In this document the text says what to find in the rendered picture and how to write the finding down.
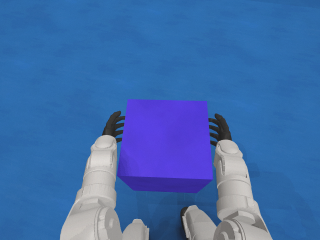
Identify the robot right forearm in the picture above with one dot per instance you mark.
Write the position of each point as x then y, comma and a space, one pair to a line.
235, 197

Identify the robot left shin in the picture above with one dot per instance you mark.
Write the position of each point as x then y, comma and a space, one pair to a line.
137, 221

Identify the robot right thigh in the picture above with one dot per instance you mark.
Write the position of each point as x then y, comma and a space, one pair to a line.
198, 225

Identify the robot left upper arm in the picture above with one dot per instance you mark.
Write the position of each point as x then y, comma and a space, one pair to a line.
99, 223

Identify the robot right hand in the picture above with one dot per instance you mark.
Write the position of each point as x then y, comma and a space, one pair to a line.
222, 129

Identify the carton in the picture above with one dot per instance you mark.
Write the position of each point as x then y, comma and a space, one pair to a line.
166, 146

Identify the robot left hand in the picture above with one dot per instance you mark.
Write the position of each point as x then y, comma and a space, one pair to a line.
111, 126

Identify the robot right upper arm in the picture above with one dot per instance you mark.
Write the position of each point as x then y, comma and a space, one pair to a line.
232, 229

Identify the robot left forearm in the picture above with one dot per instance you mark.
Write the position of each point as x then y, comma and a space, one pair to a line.
98, 186

